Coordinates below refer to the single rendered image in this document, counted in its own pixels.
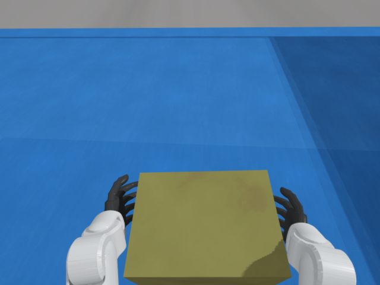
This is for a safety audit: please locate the right robot hand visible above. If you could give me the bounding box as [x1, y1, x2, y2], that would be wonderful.
[273, 187, 308, 243]

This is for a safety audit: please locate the robot right forearm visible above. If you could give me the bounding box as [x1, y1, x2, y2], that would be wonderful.
[286, 223, 356, 285]

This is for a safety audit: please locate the carton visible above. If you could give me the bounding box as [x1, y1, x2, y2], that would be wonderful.
[123, 170, 292, 285]

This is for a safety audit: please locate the robot left forearm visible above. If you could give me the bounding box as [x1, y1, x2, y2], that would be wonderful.
[66, 210, 126, 285]

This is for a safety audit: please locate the left robot hand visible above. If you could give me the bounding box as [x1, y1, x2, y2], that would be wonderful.
[104, 175, 138, 228]

